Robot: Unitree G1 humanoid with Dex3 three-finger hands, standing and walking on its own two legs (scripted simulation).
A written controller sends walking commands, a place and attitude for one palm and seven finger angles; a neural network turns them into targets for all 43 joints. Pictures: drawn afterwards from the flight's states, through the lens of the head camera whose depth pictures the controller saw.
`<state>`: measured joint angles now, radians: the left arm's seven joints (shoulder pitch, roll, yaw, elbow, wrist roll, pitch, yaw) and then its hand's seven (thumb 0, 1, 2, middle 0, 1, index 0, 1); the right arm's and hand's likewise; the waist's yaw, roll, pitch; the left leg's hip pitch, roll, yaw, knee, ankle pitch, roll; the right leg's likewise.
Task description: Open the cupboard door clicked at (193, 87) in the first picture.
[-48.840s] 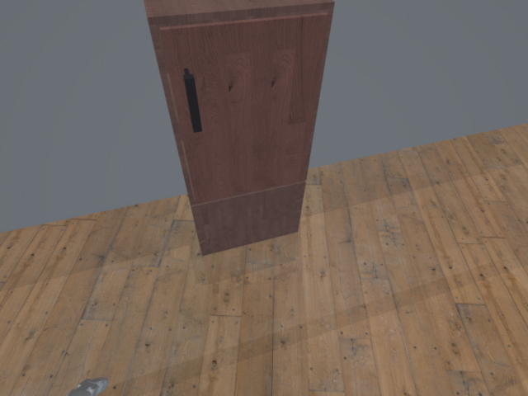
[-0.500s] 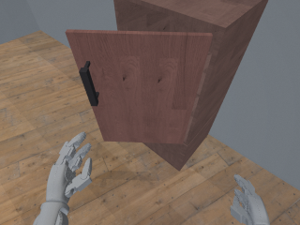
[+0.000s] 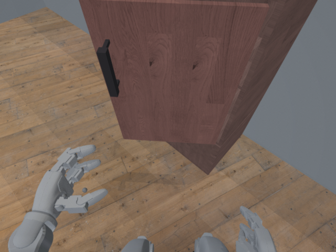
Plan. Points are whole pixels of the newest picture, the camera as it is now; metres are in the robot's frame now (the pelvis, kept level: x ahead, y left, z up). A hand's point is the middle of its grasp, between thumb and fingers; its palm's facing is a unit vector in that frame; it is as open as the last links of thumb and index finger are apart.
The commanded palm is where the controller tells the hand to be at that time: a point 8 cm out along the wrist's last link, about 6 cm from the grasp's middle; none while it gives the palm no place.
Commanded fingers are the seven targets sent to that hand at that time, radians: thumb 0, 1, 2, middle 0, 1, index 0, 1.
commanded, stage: raise the hand with hooked fingers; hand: left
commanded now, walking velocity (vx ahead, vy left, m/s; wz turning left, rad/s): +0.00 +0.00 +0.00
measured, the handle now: (110, 69) +0.57 +0.19 +0.09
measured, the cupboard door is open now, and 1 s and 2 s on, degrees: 39 39 39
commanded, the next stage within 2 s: move the hooked fingers beside the handle in 1.30 s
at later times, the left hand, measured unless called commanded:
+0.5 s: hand (47, 164) +0.27 +0.25 +0.10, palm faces +0.06 -1.00 -0.07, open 13.6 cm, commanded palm +0.24 +0.30 +0.09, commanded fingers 0.00 -0.50 0.30 -0.30 -1.20 -0.30 -1.20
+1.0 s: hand (50, 142) +0.31 +0.26 +0.11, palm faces -0.01 -1.00 -0.03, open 14.0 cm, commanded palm +0.28 +0.31 +0.12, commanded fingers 0.00 -0.50 0.30 -0.30 -1.20 -0.30 -1.20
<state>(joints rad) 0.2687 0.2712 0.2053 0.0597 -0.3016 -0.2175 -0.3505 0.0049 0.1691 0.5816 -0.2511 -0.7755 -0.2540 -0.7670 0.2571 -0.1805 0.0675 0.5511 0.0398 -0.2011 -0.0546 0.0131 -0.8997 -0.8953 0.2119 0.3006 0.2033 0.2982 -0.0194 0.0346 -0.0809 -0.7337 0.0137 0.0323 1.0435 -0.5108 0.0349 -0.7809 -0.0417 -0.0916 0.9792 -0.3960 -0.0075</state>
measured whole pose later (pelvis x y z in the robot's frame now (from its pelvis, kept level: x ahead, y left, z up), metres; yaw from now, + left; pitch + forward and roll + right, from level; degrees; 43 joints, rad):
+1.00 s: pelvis +0.02 -0.01 +0.04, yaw +0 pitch +7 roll -1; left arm -0.06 0.42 0.44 0.46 -0.35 -0.23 -0.53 -0.01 -0.50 0.30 -0.30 -1.20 -0.30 -1.19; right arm 0.30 -0.30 0.04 0.59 0.04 -0.23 -0.09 0.01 -0.90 -0.90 0.21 0.30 0.20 0.30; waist -0.01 0.03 -0.05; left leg -0.49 0.02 0.04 0.79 -0.43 0.02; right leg -0.55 -0.02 -0.09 0.75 -0.32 -0.02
